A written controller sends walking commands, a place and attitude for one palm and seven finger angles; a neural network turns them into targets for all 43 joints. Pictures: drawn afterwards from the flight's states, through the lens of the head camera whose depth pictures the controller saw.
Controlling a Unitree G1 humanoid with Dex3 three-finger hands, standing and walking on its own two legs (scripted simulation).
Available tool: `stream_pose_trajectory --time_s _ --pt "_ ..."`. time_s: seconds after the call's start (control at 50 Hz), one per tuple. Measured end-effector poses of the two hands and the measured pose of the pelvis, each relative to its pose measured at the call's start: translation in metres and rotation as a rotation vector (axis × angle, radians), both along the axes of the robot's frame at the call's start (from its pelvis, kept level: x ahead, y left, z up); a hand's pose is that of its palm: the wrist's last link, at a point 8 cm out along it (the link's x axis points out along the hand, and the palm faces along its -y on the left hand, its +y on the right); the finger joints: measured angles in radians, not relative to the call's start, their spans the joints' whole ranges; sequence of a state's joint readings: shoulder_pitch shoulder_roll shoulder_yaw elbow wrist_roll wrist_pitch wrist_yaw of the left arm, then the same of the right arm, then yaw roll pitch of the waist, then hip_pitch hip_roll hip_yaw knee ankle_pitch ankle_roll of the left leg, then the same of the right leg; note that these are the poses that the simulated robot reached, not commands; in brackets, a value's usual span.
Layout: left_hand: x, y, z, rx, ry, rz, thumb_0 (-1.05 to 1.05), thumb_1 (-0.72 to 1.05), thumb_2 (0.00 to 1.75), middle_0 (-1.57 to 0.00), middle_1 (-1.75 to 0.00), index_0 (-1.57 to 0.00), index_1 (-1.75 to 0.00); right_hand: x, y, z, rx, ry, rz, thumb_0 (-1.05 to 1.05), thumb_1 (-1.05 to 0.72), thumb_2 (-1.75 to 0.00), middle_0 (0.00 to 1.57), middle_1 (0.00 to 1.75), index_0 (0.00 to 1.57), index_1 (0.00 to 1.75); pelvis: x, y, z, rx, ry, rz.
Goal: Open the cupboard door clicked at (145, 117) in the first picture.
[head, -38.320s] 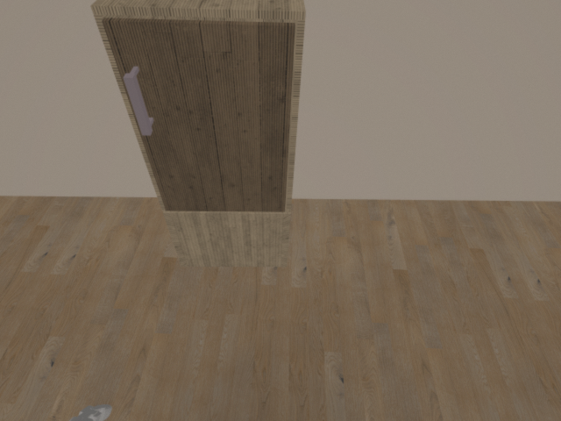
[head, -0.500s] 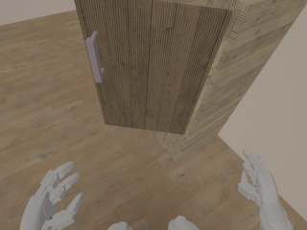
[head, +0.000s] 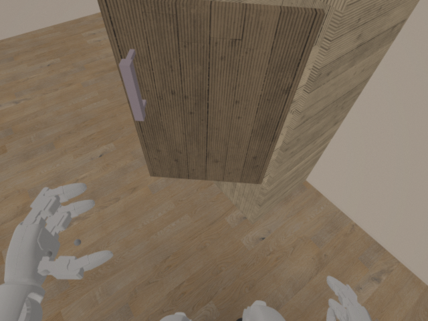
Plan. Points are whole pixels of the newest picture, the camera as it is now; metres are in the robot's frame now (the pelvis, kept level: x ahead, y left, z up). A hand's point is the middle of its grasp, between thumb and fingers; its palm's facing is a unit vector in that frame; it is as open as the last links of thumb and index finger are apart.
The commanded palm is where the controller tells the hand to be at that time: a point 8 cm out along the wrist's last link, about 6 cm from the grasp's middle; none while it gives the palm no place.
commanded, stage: raise the hand with hooked fingers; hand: left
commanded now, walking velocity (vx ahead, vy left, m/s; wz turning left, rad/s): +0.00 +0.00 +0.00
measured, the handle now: (136, 87) +0.57 +0.21 +0.09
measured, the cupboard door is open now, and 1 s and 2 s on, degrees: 48 48 48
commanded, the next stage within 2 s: move the hooked fingers beside the handle in 1.12 s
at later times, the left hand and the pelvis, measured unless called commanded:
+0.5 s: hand (58, 199) +0.29 +0.27 +0.09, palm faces +0.03 -1.00 -0.05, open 13.9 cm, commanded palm +0.26 +0.32 +0.10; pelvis +0.01 +0.00 +0.02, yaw +0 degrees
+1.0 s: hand (60, 181) +0.31 +0.27 +0.11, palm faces +0.06 -1.00 -0.05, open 14.0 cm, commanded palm +0.28 +0.31 +0.11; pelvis +0.01 -0.01 +0.03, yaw +0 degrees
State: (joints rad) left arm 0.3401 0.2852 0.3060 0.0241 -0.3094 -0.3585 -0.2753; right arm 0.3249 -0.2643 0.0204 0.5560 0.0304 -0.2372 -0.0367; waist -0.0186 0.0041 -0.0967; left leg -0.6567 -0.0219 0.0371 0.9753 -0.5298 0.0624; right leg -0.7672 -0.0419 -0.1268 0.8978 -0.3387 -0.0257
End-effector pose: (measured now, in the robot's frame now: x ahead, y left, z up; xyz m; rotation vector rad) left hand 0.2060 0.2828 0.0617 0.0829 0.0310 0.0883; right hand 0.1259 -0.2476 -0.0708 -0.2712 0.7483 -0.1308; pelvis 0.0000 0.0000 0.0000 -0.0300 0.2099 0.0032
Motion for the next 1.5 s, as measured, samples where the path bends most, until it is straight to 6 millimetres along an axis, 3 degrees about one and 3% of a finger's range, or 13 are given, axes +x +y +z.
stream_pose_trajectory --time_s 0.12,0.28,0.36,0.46,0.68,0.82,1.3,1.4,1.5 --pt "0.016 0.002 -0.008 -0.012 0.026 -0.085 0.0 -0.18 0.43 -0.28 -0.99 -0.27 -1.0 0.025 -0.006 0.014 -0.054 -0.064 0.019 0.01 -0.9 -0.9 0.2 0.3 0.2 0.3 0.002 0.004 0.001 -0.01 -0.016 0.01" --pt "0.038 0.022 0.028 -0.013 -0.06 -0.054 0.0 -0.36 0.36 -0.29 -1.11 -0.29 -1.12 0.053 0.015 0.035 -0.01 -0.157 0.052 0.01 -0.9 -0.9 0.2 0.3 0.2 0.3 0.012 0.004 0.012 -0.013 -0.051 0.008" --pt "0.046 0.034 0.032 -0.023 -0.03 -0.032 0.0 -0.43 0.33 -0.3 -1.15 -0.29 -1.16 0.058 0.024 0.033 0.016 -0.142 0.076 0.01 -0.9 -0.9 0.2 0.3 0.21 0.3 0.013 0.004 0.016 -0.012 -0.056 0.011" --pt "0.055 0.04 0.025 -0.043 0.045 -0.044 -0.01 -0.47 0.31 -0.3 -1.18 -0.29 -1.19 0.054 0.025 0.028 0.023 -0.099 0.077 0.01 -0.9 -0.9 0.2 0.3 0.21 0.3 0.014 0.004 0.019 -0.011 -0.057 0.011" --pt "0.085 0.053 0.053 -0.037 -0.032 -0.039 -0.01 -0.49 0.3 -0.3 -1.19 -0.3 -1.2 0.028 0.007 0.022 -0.003 -0.01 0.024 0.01 -0.9 -0.9 0.2 0.3 0.21 0.3 0.016 -0.001 0.025 -0.003 -0.069 0.004" --pt "0.088 0.037 0.043 -0.047 0.037 -0.095 -0.01 -0.49 0.3 -0.3 -1.2 -0.29 -1.2 0.018 -0.007 0.025 -0.01 -0.001 -0.006 0.01 -0.9 -0.9 0.2 0.3 0.21 0.3 0.017 -0.002 0.028 0.003 -0.06 -0.011" --pt "0.078 0.028 0.047 -0.045 -0.003 -0.04 -0.01 -0.5 0.3 -0.3 -1.2 -0.3 -1.2 0.031 -0.009 0.026 0.01 -0.045 0.021 0.01 -0.9 -0.9 0.2 0.3 0.21 0.3 0.011 -0.017 0.029 0.015 -0.078 -0.004" --pt "0.088 0.029 0.047 -0.045 -0.008 -0.035 -0.01 -0.5 0.3 -0.3 -1.2 -0.3 -1.2 0.028 -0.014 0.023 -0.002 -0.026 0.019 0.01 -0.9 -0.9 0.2 0.3 0.21 0.3 0.008 -0.019 0.027 0.015 -0.075 0.002" --pt "0.11 0.027 0.046 -0.054 -0.004 -0.052 -0.01 -0.5 0.3 -0.3 -1.2 -0.3 -1.2 0.017 -0.02 0.018 -0.018 0.015 0.002 0.01 -0.9 -0.9 0.2 0.3 0.21 0.3 0.005 -0.02 0.026 0.017 -0.06 0.002"
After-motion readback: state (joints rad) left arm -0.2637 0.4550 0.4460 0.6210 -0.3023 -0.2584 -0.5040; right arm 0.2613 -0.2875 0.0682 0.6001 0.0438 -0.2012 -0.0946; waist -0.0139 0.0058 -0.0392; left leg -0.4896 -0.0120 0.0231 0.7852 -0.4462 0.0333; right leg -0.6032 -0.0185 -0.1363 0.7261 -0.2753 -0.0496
